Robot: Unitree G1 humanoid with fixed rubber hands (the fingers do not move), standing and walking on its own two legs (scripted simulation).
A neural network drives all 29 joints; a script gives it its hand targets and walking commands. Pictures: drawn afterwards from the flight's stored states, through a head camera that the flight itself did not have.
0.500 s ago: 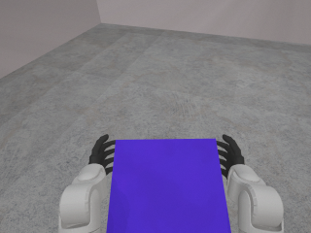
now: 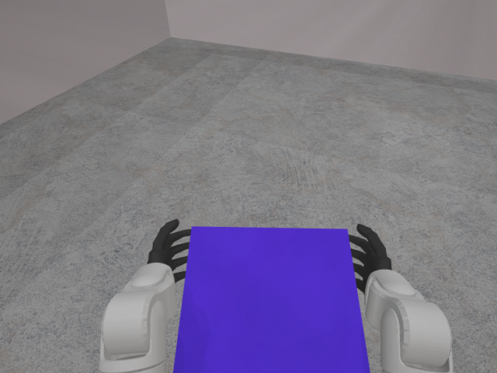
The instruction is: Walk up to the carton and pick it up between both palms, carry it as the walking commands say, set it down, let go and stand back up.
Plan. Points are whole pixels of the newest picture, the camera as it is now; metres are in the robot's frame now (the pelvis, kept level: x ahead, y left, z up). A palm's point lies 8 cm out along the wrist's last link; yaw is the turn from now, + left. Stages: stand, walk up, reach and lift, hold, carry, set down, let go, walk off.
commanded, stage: carry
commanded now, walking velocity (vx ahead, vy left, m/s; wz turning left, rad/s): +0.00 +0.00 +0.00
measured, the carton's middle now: (265, 320) +0.22 +0.00 +0.01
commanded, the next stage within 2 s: none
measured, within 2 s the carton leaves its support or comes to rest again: neither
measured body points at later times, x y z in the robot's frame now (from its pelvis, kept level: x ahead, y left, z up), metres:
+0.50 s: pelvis +0.01 -0.02 +0.00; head -0.01 -0.02 +0.45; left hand +0.27 +0.13 +0.09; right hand +0.27 -0.17 +0.08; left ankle +0.03 +0.13 -0.74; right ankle +0.03 -0.14 -0.74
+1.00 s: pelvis +0.01 -0.02 +0.00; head -0.01 -0.02 +0.45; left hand +0.28 +0.13 +0.08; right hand +0.28 -0.17 +0.08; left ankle +0.03 +0.13 -0.74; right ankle +0.03 -0.14 -0.74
